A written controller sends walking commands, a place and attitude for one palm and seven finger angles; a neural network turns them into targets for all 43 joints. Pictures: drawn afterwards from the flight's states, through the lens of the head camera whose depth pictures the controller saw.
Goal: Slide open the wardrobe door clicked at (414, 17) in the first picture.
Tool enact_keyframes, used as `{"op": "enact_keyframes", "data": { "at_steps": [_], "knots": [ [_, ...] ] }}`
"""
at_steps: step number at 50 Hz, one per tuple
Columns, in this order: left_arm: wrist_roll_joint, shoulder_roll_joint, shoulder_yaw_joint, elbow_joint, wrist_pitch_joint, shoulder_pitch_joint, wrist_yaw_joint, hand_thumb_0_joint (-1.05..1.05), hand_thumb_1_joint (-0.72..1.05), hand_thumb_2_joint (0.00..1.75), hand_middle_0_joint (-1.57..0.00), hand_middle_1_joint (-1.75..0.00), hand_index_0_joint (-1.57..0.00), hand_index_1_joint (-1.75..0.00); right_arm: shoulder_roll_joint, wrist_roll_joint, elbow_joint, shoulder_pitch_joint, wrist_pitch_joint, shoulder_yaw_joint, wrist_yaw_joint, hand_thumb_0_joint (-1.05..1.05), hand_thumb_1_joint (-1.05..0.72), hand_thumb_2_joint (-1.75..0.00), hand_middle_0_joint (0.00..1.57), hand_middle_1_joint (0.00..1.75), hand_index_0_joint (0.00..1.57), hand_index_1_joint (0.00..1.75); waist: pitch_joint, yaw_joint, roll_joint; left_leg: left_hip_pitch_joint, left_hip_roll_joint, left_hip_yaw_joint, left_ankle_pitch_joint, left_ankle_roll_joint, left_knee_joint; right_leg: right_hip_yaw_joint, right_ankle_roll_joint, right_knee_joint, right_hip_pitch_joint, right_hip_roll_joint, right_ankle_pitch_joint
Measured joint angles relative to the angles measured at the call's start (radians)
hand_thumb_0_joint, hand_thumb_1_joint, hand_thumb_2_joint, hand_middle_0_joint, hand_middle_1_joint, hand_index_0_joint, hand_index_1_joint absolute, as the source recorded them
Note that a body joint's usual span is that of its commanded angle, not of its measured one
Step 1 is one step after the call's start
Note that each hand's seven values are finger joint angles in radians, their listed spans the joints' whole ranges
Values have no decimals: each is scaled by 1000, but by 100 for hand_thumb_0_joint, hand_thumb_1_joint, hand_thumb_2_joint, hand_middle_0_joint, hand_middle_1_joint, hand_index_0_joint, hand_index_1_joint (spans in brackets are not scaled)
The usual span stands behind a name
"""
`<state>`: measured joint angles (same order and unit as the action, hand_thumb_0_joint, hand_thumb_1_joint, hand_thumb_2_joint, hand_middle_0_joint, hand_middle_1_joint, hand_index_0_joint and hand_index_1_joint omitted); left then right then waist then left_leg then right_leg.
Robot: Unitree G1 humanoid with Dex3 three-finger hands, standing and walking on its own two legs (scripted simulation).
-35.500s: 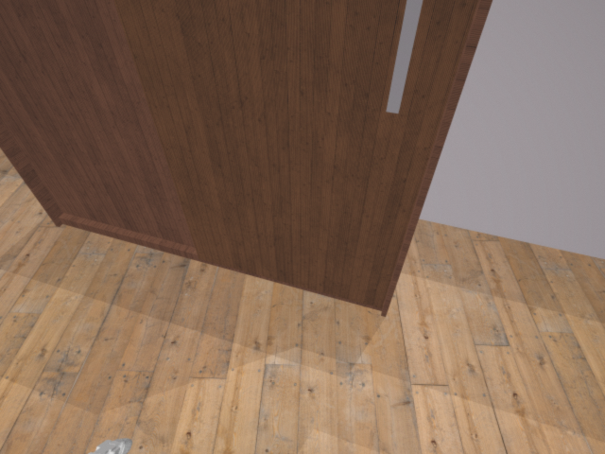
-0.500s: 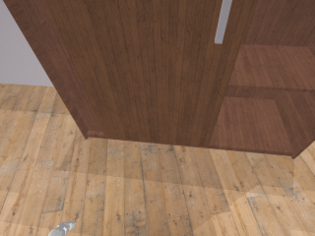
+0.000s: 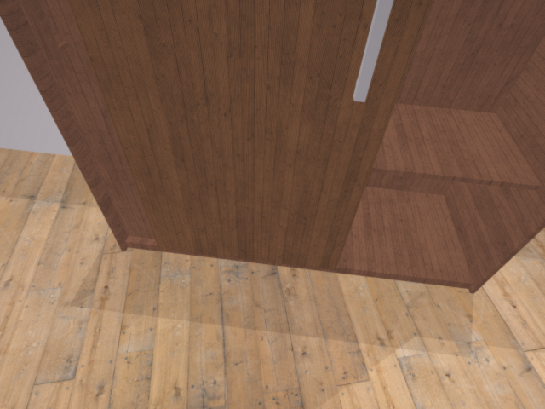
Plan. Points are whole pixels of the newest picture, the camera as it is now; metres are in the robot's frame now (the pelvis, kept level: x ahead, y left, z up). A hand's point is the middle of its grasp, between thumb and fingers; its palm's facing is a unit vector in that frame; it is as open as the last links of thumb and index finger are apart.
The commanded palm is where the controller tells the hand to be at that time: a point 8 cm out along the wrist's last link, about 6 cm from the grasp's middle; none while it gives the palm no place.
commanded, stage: let the arm hang, fingers relaxed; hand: right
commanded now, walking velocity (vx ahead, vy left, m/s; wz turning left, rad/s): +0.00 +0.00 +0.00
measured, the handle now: (373, 34) +0.76 -0.15 +0.22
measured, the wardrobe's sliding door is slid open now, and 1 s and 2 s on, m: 0.58 0.58 0.58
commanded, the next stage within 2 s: look to check the result in 0.28 s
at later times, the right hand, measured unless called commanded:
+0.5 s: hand out of the picture +0.12 -0.21 -0.16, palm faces -0.06 +0.95 -0.30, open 7.4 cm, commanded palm none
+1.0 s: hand out of the picture +0.12 -0.21 -0.15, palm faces -0.04 +0.94 -0.33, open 7.4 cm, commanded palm none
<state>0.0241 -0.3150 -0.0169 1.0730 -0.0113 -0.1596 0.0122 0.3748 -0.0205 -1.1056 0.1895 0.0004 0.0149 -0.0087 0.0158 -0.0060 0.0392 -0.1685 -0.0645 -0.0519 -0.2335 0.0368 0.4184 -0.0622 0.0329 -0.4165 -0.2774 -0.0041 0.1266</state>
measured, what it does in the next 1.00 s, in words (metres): shifts its weight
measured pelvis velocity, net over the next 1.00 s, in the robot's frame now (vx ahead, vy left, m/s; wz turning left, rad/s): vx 0.05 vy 0.03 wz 0.01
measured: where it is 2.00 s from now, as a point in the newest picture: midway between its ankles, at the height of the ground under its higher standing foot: outside the picture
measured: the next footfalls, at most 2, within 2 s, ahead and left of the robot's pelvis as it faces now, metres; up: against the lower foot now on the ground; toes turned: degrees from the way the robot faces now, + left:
none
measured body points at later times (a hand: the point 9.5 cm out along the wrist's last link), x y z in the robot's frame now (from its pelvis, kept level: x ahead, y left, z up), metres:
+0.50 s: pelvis +0.03 +0.02 +0.01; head +0.05 +0.02 +0.46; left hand +0.11 +0.32 -0.13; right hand +0.12 -0.26 -0.13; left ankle -0.01 +0.15 -0.74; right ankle +0.06 -0.10 -0.74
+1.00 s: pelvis +0.05 +0.03 +0.01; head +0.06 +0.03 +0.46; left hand +0.13 +0.32 -0.13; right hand +0.12 -0.26 -0.13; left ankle -0.01 +0.15 -0.74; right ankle +0.06 -0.10 -0.74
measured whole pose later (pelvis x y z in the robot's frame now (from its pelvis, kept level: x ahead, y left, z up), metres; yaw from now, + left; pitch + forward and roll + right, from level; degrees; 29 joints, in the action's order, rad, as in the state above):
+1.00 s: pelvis +0.05 +0.03 +0.01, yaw +0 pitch -1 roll +0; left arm 0.02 -0.34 0.00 1.12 0.00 -0.08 0.00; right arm 0.33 -0.01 -1.12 0.12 0.02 0.00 0.00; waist 0.04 0.00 0.00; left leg -0.03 -0.03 -0.06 -0.24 0.01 0.29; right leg -0.05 -0.01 -0.33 -0.15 -0.03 0.15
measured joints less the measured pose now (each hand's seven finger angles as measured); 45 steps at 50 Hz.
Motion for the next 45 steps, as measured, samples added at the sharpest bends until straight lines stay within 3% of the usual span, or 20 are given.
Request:
{"op": "enact_keyframes", "data": {
  "at_steps": [19,45],
  "knots": [
    [-7,-31,13,39,21,66,-3,1,91,90,-20,-30,-20,-30,-65,5,2,-100,20,-29,-4,1,-90,-90,21,30,20,30,21,23,-45,74,14,-4,5,-4,-82,3,-22,66,68,-10,5],
    [-9,-19,18,45,12,76,-9,1,91,90,-20,-30,-20,-30,-38,8,-20,-69,15,-16,6,1,-91,-90,20,30,20,30,24,6,-32,131,33,-9,-7,-23,-121,8,-45,86,117,-28,23]
  ]
}}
